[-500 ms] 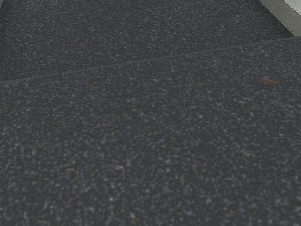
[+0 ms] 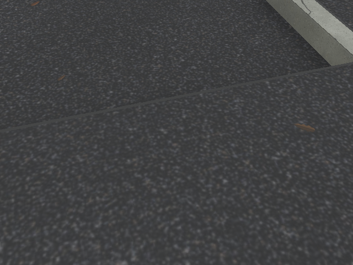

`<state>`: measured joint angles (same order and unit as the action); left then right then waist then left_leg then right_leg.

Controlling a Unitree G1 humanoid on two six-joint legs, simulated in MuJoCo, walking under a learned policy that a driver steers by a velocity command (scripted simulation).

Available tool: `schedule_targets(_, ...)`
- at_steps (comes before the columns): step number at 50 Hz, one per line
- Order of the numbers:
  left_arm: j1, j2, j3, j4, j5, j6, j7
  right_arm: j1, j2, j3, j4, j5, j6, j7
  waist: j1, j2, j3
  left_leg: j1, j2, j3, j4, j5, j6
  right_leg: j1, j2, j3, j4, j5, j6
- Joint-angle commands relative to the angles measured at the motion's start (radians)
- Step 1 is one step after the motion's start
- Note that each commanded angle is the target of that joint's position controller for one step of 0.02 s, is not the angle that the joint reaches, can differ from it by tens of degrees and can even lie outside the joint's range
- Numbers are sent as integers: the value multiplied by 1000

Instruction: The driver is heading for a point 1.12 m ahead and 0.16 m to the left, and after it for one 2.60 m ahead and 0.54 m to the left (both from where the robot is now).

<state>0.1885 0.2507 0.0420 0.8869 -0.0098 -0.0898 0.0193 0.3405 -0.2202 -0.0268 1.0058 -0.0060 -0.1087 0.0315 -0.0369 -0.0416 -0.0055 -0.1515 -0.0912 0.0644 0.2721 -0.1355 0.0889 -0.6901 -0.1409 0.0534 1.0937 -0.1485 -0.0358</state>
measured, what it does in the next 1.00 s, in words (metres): walks ahead: right foot, then left foot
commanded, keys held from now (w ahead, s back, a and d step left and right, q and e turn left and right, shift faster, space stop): w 1.00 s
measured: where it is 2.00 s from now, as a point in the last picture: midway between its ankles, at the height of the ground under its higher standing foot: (174, 156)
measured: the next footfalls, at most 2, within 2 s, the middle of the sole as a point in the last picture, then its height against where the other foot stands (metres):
right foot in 0.28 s outside the picture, level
left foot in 0.86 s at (156, 233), level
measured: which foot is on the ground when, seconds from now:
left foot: down 0.00-0.30, up 0.32-0.84, down 0.86-1.00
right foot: up 0.00-0.26, down 0.28-0.88, up 0.90-1.00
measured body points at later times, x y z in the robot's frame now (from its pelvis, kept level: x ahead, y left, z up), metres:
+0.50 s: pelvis +0.28 -0.08 +0.00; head +0.30 -0.09 +0.45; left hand +0.33 +0.18 -0.13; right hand +0.37 -0.35 -0.14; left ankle +0.28 +0.08 -0.66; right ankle +0.30 -0.16 -0.75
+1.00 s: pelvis +0.55 -0.01 -0.01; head +0.58 +0.01 +0.44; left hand +0.59 +0.26 -0.16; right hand +0.66 -0.27 -0.13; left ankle +0.61 +0.07 -0.75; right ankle +0.47 -0.16 -0.65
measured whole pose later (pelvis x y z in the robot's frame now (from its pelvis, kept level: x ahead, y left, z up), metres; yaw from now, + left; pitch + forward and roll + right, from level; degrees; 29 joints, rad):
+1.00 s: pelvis +0.55 -0.01 -0.01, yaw +1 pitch +1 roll +0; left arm 0.29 0.26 0.05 0.96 -0.02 -0.10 0.00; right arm 0.18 -0.24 -0.06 0.91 0.00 -0.10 0.04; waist 0.00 -0.03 0.03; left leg -0.34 -0.03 0.06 0.46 -0.15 0.07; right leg -0.43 -0.06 0.03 1.18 -0.35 -0.05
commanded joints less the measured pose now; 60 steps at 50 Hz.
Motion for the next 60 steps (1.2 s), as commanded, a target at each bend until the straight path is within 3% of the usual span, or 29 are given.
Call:
schedule_targets(1, 8, 40, 11, -46, 8, -2, 2, -32, -139, -22, -57, 4, -12, -22, 38, 76, 61, -82, 278, -197, -182, 98, 159, -22, -27, 1, -165, 163, 21)
schedule_targets(7, -200, 28, 0, -104, -9, -14, -26, 81, -169, -29, -25, 24, 6, -33, -39, 87, 85, 67, 292, -160, -148, 83, 123, 16, 35, -45, -479, 245, 28)
schedule_targets(10, -246, 41, 0, -135, -13, -24, -47, 105, -174, -35, -10, 25, 22, -37, -39, 93, 97, 167, 338, -176, -89, 100, 111, 13, 48, -41, -548, 151, -1)
schedule_targets(12, -197, 67, 9, -132, -13, -32, -55, 85, -189, -41, -12, 26, 32, -39, 0, 113, 68, 195, 352, -179, -20, 214, 93, 110, 75, -61, -585, 76, -30)
schedule_targets(13, -112, 94, 24, -111, -11, -35, -54, 60, -192, -41, -19, 24, 37, -39, 53, 119, 19, 187, 327, -153, 80, 384, 75, 237, 108, -90, -606, 59, -50)
schedule_targets(14, 65, 144, 52, -56, -11, -37, -48, 49, -166, -31, -27, 15, 41, -38, 130, 103, -89, 127, 266, -106, 286, 492, 48, 471, 124, -95, -606, 70, -83)
schedule_targets(15, 267, 237, 76, -18, 1, -34, -39, 55, -125, -11, -59, -5, 38, -38, 188, -28, -258, -88, 193, -44, 634, 246, 8, 791, -81, 144, -597, 82, -157)
schedule_targets(16, 313, 285, 84, 4, 8, -29, -49, 180, 10, 24, -55, 10, 12, -25, 117, -306, -366, -484, 14, -74, 942, -383, -45, 1096, -267, 615, -736, -113, -303)
schedule_targets(17, 285, 176, 55, -7, 6, -32, -50, 119, -115, -2, -47, 34, -12, -23, 143, -175, -316, -590, 69, -203, 1061, -409, -22, 1055, -242, 647, -791, -175, -261)
schedule_targets(18, 187, 135, 41, -27, 2, -34, -47, 20, -168, -18, -79, 51, -25, -21, 125, -115, -184, -634, 120, -182, 1063, -310, -5, 921, -214, 487, -800, -91, -215)
schedule_targets(19, 96, 115, 31, -47, 4, -32, -49, -28, -163, -19, -89, 45, -25, -28, 89, -21, -121, -585, 174, -153, 1022, -214, -10, 776, -176, 364, -825, 36, -196)
schedule_targets(20, 52, 90, 24, -52, 9, -32, -53, -51, -150, -25, -93, 29, -18, -33, 64, 3, -71, -547, 203, -145, 963, -159, -18, 670, -138, 280, -858, 107, -189)
schedule_targets(22, 50, 59, 16, -34, 17, -35, -59, -15, -108, -27, -87, 25, 9, -34, 23, -29, -50, -459, 231, -140, 897, -106, -27, 576, -87, 182, -912, 162, -181)
schedule_targets(26, 118, 108, 29, 7, 15, -35, -41, -96, -94, -32, -119, 14, 31, -39, 22, -6, 10, -550, 243, -123, 758, 3, -59, 559, -81, 98, -960, 271, -199)
schedule_targets(32, 199, 123, 30, 43, 3, -18, -18, -309, -71, -26, -180, 16, 21, -27, 79, -16, 59, -552, 206, -82, 421, 237, -70, 598, -49, 14, -990, 210, -162)
schedule_targets(36, 260, 130, 34, 81, -4, -5, -14, -414, -73, -21, -217, 25, 14, -9, 110, -20, 98, -567, 185, -73, 310, 213, -55, 705, -89, 11, -961, 190, -159)
schedule_targets(38, 261, 137, 40, 92, -7, 4, -9, -437, -81, -21, -235, 27, 6, 4, 102, -23, 104, -566, 180, -76, 276, 158, -34, 762, -118, 17, -923, 223, -150)
schedule_targets(41, 217, 160, 50, 87, -8, 16, -4, -340, -124, -40, -219, 27, -3, 12, 32, -52, 36, -371, 125, -30, 242, 63, 7, 785, -120, 1, -796, 489, -121)
schedule_targets(42, 196, 152, 46, 82, -5, 22, -5, -205, -157, -62, -176, 25, -3, 8, -38, -48, -41, -187, 88, 0, 228, 66, 29, 751, -76, -34, -642, 627, -99)
schedule_targets(43, 190, 124, 33, 66, 5, 24, -5, -14, -216, -87, -123, 20, -1, -1, -109, -5, -168, 107, 153, -76, 259, 86, 73, 596, -19, -73, -393, 539, -65)
schedule_targets(44, 306, 16, 0, 56, 10, 7, -17, 126, -316, -112, -96, 1, 5, -7, -85, 222, -325, 521, 417, -516, 213, -55, 228, 176, 141, -112, 25, 117, 11)
schedule_targets(45, 303, 15, -5, 69, -1, -21, -22, 128, -261, -91, -94, 9, 7, -4, -83, 295, -398, 570, 490, -813, 41, -141, 263, 21, 201, 39, 205, -413, 8)
schedule_targets(46, 214, 109, 21, 43, -30, -38, -27, 47, -203, -72, -103, 18, 3, -3, -72, 232, -254, 453, 456, -691, 25, -182, 205, -72, 135, 73, 278, -375, -15)
schedule_targets(47, 137, 126, 24, 18, -36, -43, -23, -49, -166, -60, -128, 18, 3, -4, -43, 161, -149, 290, 423, -544, 5, -127, 168, -71, 76, 37, 245, -277, -29)
schedule_targets(48, 97, 120, 30, 12, -23, -38, -14, -121, -133, -49, -137, 10, 1, 1, -9, 95, -75, 133, 382, -437, -31, -50, 147, -24, 34, 18, 179, -194, -28)
schedule_targets(50, 138, 82, 36, 23, -10, -8, -6, -159, -93, -38, -131, -5, -5, 9, 49, 132, -39, -22, 319, -317, -92, 19, 126, 98, -10, 23, 91, -113, -27)
schedule_targets(52, 154, 55, 37, 28, -8, 11, -2, -124, -111, -43, -107, -2, -10, 4, 62, 127, -16, -67, 301, -253, -130, 82, 141, 107, -16, 9, 45, -73, -15)
schedule_targets(56, 5, 63, 45, -23, 6, 15, 0, -45, -147, -48, -76, 1, -4, -23, 35, 90, 30, -3, 304, -205, -156, 183, 141, -35, -22, 3, -151, 104, 20)
schedule_targets(60, -119, 37, 36, -57, 0, 8, -15, 11, -150, -45, -56, 10, 4, -35, -3, 99, 51, 37, 277, -142, -160, 177, 109, -16, 10, -26, -374, 259, 23)
Keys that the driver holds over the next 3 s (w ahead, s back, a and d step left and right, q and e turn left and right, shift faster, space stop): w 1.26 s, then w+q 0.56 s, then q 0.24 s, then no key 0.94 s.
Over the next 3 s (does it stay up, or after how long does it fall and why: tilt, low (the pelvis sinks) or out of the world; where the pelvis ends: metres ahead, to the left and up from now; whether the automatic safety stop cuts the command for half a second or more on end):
stays up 1.19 0.03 0.00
